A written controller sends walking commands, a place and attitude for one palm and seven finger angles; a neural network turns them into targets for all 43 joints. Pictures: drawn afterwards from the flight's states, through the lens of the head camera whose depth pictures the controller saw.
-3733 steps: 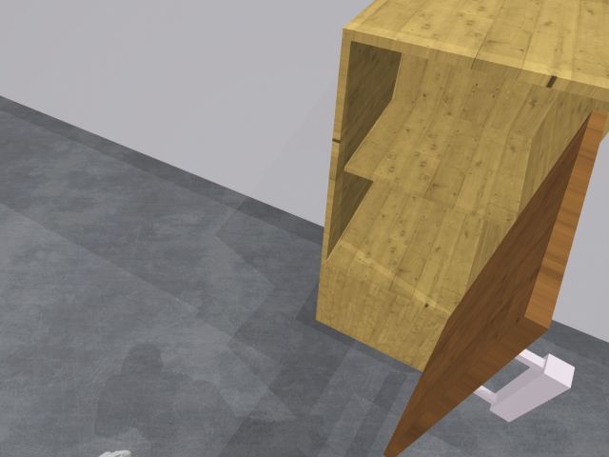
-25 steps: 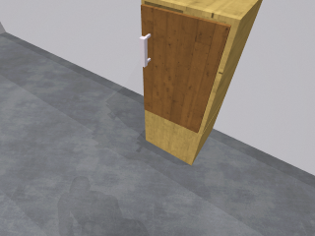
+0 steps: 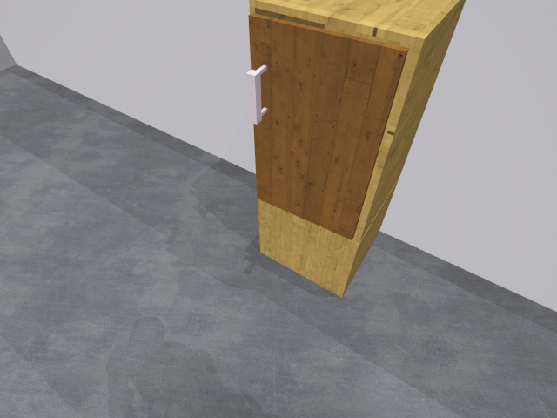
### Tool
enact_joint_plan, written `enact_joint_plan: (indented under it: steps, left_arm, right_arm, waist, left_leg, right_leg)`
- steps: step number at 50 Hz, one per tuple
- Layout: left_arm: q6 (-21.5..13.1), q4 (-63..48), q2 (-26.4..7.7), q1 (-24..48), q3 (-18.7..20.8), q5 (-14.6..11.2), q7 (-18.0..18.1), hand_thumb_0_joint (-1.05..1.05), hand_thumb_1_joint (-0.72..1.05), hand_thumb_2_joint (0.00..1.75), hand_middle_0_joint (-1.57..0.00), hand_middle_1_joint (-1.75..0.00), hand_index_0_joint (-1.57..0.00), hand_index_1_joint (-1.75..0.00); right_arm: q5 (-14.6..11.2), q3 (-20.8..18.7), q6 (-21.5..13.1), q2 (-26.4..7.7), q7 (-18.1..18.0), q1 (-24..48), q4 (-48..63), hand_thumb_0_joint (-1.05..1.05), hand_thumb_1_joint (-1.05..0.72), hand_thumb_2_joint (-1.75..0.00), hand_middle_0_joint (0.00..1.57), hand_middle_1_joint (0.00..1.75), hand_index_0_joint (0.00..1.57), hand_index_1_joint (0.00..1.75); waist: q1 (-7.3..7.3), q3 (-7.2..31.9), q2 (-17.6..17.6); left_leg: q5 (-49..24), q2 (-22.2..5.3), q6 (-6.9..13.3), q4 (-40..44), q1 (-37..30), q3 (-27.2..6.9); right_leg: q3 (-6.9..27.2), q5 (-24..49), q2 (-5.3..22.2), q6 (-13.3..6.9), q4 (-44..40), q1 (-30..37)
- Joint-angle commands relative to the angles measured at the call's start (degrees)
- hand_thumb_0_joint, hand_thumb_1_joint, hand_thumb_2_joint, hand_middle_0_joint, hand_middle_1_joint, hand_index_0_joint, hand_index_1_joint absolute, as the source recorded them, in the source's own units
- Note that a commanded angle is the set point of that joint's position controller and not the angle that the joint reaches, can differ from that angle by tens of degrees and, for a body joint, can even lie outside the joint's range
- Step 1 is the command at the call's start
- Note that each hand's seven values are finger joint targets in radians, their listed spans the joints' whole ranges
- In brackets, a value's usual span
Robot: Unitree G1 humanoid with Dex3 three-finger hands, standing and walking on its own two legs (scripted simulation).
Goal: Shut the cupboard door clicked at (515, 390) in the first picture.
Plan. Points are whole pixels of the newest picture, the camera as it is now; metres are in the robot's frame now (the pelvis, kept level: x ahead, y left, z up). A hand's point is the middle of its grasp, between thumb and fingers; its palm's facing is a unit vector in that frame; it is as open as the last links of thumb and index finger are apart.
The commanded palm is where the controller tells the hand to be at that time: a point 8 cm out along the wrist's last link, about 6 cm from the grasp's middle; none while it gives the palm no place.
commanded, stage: walk to a spot facing it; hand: left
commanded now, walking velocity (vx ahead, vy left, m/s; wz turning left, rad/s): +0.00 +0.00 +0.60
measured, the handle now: (259, 94) +0.83 +0.10 +0.04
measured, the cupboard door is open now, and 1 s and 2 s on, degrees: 2 2 2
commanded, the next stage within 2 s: none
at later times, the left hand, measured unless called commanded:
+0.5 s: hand out of the picture +0.02 +0.23 -0.18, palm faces +0.25 -0.94 -0.25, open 7.4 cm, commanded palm none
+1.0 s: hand out of the picture -0.08 +0.17 -0.18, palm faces +0.57 -0.77 -0.27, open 7.4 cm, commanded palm none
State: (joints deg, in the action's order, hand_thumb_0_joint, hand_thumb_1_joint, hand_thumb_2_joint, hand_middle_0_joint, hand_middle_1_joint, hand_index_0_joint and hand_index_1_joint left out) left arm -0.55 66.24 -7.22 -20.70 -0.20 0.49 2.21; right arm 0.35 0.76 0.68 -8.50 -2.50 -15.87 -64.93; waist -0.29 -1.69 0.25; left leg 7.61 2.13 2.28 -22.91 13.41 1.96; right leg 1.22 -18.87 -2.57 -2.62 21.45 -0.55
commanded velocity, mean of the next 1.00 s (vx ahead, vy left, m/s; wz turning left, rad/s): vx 0.00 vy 0.00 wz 0.60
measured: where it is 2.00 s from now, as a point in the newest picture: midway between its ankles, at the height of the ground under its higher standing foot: outside the picture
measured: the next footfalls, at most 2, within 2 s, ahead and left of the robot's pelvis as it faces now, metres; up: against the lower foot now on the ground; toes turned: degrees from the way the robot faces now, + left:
right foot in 0.72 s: +0.08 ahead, -0.15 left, +0.00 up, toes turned +25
left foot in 1.00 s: -0.03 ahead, +0.10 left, +0.00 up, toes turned +41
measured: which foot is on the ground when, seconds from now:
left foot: down 0.00-0.70, up 0.72-0.98, down 1.00-1.00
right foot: down 0.00-0.34, up 0.36-0.70, down 0.72-1.00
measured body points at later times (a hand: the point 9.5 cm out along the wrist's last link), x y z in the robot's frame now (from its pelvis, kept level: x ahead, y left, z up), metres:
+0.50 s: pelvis -0.01 +0.01 -0.01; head +0.03 +0.02 +0.43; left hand +0.01 +0.28 -0.16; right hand +0.08 -0.23 -0.16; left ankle +0.04 +0.10 -0.74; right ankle -0.02 -0.13 -0.68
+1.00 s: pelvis +0.00 -0.03 -0.02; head +0.05 +0.00 +0.42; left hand -0.11 +0.21 -0.16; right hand +0.23 -0.20 -0.16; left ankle -0.06 +0.08 -0.74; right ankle +0.05 -0.17 -0.74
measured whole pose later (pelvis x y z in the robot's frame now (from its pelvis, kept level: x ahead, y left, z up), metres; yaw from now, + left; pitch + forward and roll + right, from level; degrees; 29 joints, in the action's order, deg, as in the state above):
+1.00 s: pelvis +0.00 -0.03 -0.02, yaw +37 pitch +0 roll +1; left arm 1.1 50.2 -13.4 -14.3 3.2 1.6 0.9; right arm 0.9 -3.5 4.0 -15.4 1.8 -9.3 -49.7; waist -0.9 -7.5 1.4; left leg 16.7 -0.9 -0.6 -35.7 18.4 3.5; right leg -9.0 -24.4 9.2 3.0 39.9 -14.0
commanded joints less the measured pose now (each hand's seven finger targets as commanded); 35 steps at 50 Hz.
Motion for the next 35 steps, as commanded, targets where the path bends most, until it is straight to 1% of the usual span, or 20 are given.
enact_joint_plan:
  steps: [1, 5, 8, 10, 12, 13, 14, 15, 16, 17, 18, 19, 20, 21, 26, 29, 31, 33, 34, 35]
  left_arm:
    - [0.2, -0.6, -5.3, -6.2, 1.0, -0.1, 0.7, 0.00, 0.90, 0.90, -0.20, -0.30, -0.20, -0.30]
    - [0.9, -2.9, -7.3, -4.8, 2.7, 0.0, 1.0, 0.00, 0.90, 0.90, -0.20, -0.30, -0.20, -0.30]
    - [1.2, -5.0, -9.2, -2.8, 3.9, 0.4, 1.1, 0.00, 0.90, 0.90, -0.20, -0.30, -0.20, -0.30]
    - [1.2, -6.9, -10.2, -1.2, 4.4, 0.5, 1.0, 0.00, 0.90, 0.90, -0.20, -0.30, -0.20, -0.30]
    - [1.2, -8.4, -11.1, 0.7, 4.8, 1.1, 1.2, 0.00, 0.90, 0.90, -0.20, -0.30, -0.20, -0.30]
    - [1.2, -9.4, -12.4, 2.0, 5.2, 1.2, 1.1, 0.00, 0.90, 0.90, -0.20, -0.30, -0.20, -0.30]
    - [1.1, -10.0, -13.4, 2.8, 5.6, 1.1, 0.9, 0.00, 0.90, 0.90, -0.20, -0.30, -0.20, -0.30]
    - [1.1, -10.7, -13.9, 3.0, 5.8, 0.7, 0.7, 0.00, 0.90, 0.90, -0.20, -0.30, -0.20, -0.30]
    - [1.3, -12.1, -12.7, 1.9, 5.9, -0.1, 0.4, 0.00, 0.90, 0.90, -0.20, -0.30, -0.20, -0.30]
    - [1.3, -14.4, -10.6, 3.2, 4.9, -0.4, 0.3, 0.00, 0.90, 0.90, -0.20, -0.30, -0.20, -0.30]
    - [2.1, -15.0, -11.1, 7.1, 5.1, 0.2, 0.5, 0.00, 0.90, 0.90, -0.20, -0.30, -0.20, -0.30]
    - [2.4, -15.8, -11.0, 9.3, 5.4, 0.4, 0.3, 0.00, 0.90, 0.90, -0.20, -0.30, -0.20, -0.30]
    - [2.3, -16.1, -10.9, 10.0, 5.5, 0.6, -0.1, 0.00, 0.90, 0.90, -0.20, -0.30, -0.20, -0.30]
    - [2.3, -16.2, -10.7, 10.0, 5.5, 0.8, -0.5, 0.00, 0.90, 0.90, -0.20, -0.30, -0.20, -0.30]
    - [2.5, -17.3, -10.1, 8.7, 5.5, 1.1, -1.0, 0.00, 0.90, 0.90, -0.20, -0.30, -0.20, -0.30]
    - [2.5, -18.6, -10.5, 9.4, 5.4, 1.2, -1.0, 0.00, 0.90, 0.90, -0.20, -0.30, -0.20, -0.30]
    - [2.5, -18.9, -11.0, 8.0, 5.4, 1.1, -0.9, 0.00, 0.90, 0.90, -0.20, -0.30, -0.20, -0.30]
    - [2.3, -18.2, -12.3, 3.5, 5.8, 0.9, -0.8, 0.00, 0.90, 0.90, -0.20, -0.30, -0.20, -0.30]
    - [2.0, -17.9, -14.2, 1.0, 6.3, 1.0, -0.6, 0.00, 0.90, 0.90, -0.20, -0.30, -0.20, -0.30]
    - [1.4, -18.9, -19.3, 1.0, 7.3, 2.0, -0.2, 0.00, 0.90, 0.90, -0.20, -0.30, -0.20, -0.30]
  right_arm:
    - [0.2, -1.1, -0.5, -5.2, -0.3, -4.0, 1.3, 0.00, -0.90, -0.90, 0.20, 0.30, 0.20, 0.30]
    - [0.4, -1.9, 0.3, -6.4, 0.0, -2.8, 3.1, 0.00, -0.90, -0.90, 0.20, 0.30, 0.20, 0.30]
    - [0.5, -2.7, 1.1, -6.1, 0.4, -2.3, 4.9, 0.00, -0.90, -0.90, 0.20, 0.30, 0.20, 0.30]
    - [0.8, -3.3, 1.6, -5.9, 0.7, -0.8, 6.5, 0.00, -0.90, -0.90, 0.20, 0.30, 0.20, 0.30]
    - [0.8, -3.8, 2.0, -6.1, 1.1, 0.3, 8.3, 0.00, -0.90, -0.90, 0.20, 0.30, 0.20, 0.30]
    - [0.8, -3.8, 2.0, -6.0, 1.2, 0.5, 9.0, 0.00, -0.90, -0.90, 0.20, 0.30, 0.20, 0.30]
    - [0.9, -3.8, 2.0, -6.0, 1.4, -0.9, 9.2, 0.00, -0.90, -0.90, 0.20, 0.30, 0.20, 0.30]
    - [1.2, -4.0, 1.7, -7.1, 1.4, -4.4, 8.9, 0.00, -0.90, -0.90, 0.20, 0.30, 0.20, 0.30]
    - [1.8, -4.5, 1.2, -10.4, 1.3, -7.8, 9.1, 0.00, -0.90, -0.90, 0.20, 0.30, 0.20, 0.30]
    - [1.7, -5.1, 1.0, -13.6, 1.1, -8.9, 8.9, 0.00, -0.90, -0.90, 0.20, 0.30, 0.20, 0.30]
    - [1.5, -5.2, 1.2, -14.7, 0.9, -8.5, 8.6, 0.00, -0.90, -0.90, 0.20, 0.30, 0.20, 0.30]
    - [1.6, -5.5, 1.2, -15.0, 0.8, -5.7, 10.1, 0.00, -0.90, -0.90, 0.20, 0.30, 0.20, 0.30]
    - [1.8, -5.4, 1.1, -14.3, 0.8, -2.7, 11.3, 0.00, -0.90, -0.90, 0.20, 0.30, 0.20, 0.30]
    - [1.8, -5.4, 1.0, -14.2, 0.8, -0.5, 12.1, 0.00, -0.90, -0.90, 0.20, 0.30, 0.20, 0.30]
    - [1.8, -6.5, 1.4, -16.1, 1.3, 1.9, 13.7, 0.00, -0.90, -0.90, 0.20, 0.30, 0.20, 0.30]
    - [1.9, -7.2, 1.8, -16.9, 1.6, 2.1, 14.5, 0.00, -0.90, -0.90, 0.20, 0.30, 0.20, 0.30]
    - [1.9, -7.6, 2.2, -16.9, 1.9, 3.1, 15.3, 0.00, -0.90, -0.90, 0.20, 0.30, 0.20, 0.30]
    - [1.5, -7.8, 2.5, -16.0, 1.9, 5.6, 16.6, 0.00, -0.90, -0.90, 0.20, 0.30, 0.20, 0.30]
    - [1.1, -7.7, 2.8, -14.5, 2.1, 6.5, 17.4, 0.00, -0.90, -0.90, 0.20, 0.30, 0.20, 0.30]
    - [0.5, -7.4, 3.0, -10.4, 2.4, 5.2, 18.2, 0.00, -0.90, -0.90, 0.20, 0.30, 0.20, 0.30]
  waist:
    - [-0.17, -4.6, 0.6]
    - [0.17, -4.0, 1.1]
    - [0.03, -4.0, 4.8]
    - [0.21, -5.1, 6.8]
    - [-0.30, -6.5, 6.2]
    - [-1.01, -7.6, 4.8]
    - [-1.87, -6.7, 3.8]
    - [-3.24, -3.4, 0.9]
    - [-3.90, -0.4, -10.0]
    - [-3.22, -0.5, -17.6]
    - [-3.98, 0.8, -10.5]
    - [-3.21, -1.1, -7.0]
    - [-2.18, -2.4, -5.1]
    - [-1.33, -3.3, -4.5]
    - [-0.84, 2.5, -6.1]
    - [-1.36, 3.3, -8.0]
    - [-0.84, 3.9, -9.9]
    - [1.47, 4.4, -9.7]
    - [2.63, 4.0, -6.0]
    - [2.50, 3.0, 8.0]
  left_leg:
    - [-5.8, -7.0, 0.9, 1.6, -3.9, -8.2]
    - [-6.2, -6.0, 1.1, -3.2, 2.3, -8.8]
    - [-3.3, -3.7, 0.2, -10.9, 7.1, -6.4]
    - [8.2, -2.8, -1.1, -20.8, 10.5, -2.8]
    - [17.4, -3.9, -1.8, -26.9, 13.0, -0.6]
    - [18.8, -4.6, -2.0, -24.3, 12.8, 0.1]
    - [15.6, -4.5, -1.7, -18.6, 9.9, 1.0]
    - [2.1, -4.6, -0.5, -12.4, 3.5, -0.4]
    - [-21.1, -12.0, 5.0, -5.1, -2.3, -14.6]
    - [-29.4, -21.6, 12.7, 1.8, -4.1, -30.1]
    - [-11.9, -22.3, 12.4, 6.4, -0.8, -34.1]
    - [5.0, -21.8, 11.0, 8.8, 4.0, -33.6]
    - [14.3, -19.5, 9.7, 10.1, 7.2, -32.0]
    - [16.9, -17.4, 8.4, 10.4, 8.7, -29.6]
    - [17.6, -12.9, 6.6, 9.5, 4.9, -25.4]
    - [15.9, -11.6, 6.2, 8.8, 3.8, -26.6]
    - [13.9, -10.3, 5.5, 8.0, 4.1, -26.7]
    - [13.6, -7.3, 3.3, 5.3, 9.1, -24.8]
    - [16.8, -3.8, 0.5, 1.1, 15.1, -21.8]
    - [21.9, 3.6, -4.1, -16.0, 24.5, -13.1]
  right_leg:
    - [3.5, 8.5, 7.6, 0.0, -4.6, -10.1]
    - [1.7, 11.0, 9.5, -0.7, -0.5, -7.7]
    - [3.2, 14.9, 14.4, -3.4, -0.2, -6.9]
    - [4.4, 25.0, 19.2, -6.7, 0.2, -6.6]
    - [3.5, 35.5, 22.1, -8.9, 2.5, -6.4]
    - [1.7, 40.1, 22.7, -8.9, 5.1, -6.2]
    - [-1.0, 44.1, 21.8, -7.3, 10.4, -5.8]
    - [-5.1, 42.8, 18.6, -3.5, 19.4, -7.7]
    - [-9.4, 27.8, 11.3, 1.9, 31.3, -15.4]
    - [-7.4, -13.9, 4.5, 3.4, 42.8, -23.5]
    - [-0.7, -17.6, 5.0, 2.6, 46.6, -24.6]
    - [1.3, -13.9, 6.4, 2.7, 47.3, -25.9]
    - [2.0, -9.7, 6.9, 3.1, 46.1, -26.2]
    - [1.6, -7.1, 6.8, 3.5, 44.0, -26.2]
    - [-1.1, -5.5, 3.9, 4.7, 33.2, -24.2]
    - [-1.7, -6.4, 2.3, 5.1, 27.4, -22.6]
    - [-2.3, -6.3, 1.2, 4.9, 22.2, -19.6]
    - [-3.1, -2.5, 0.5, 4.5, 10.2, -10.3]
    - [-0.8, -1.5, 3.2, 3.2, 0.8, -3.9]
    - [17.1, -13.3, 17.7, -2.3, -10.6, -1.2]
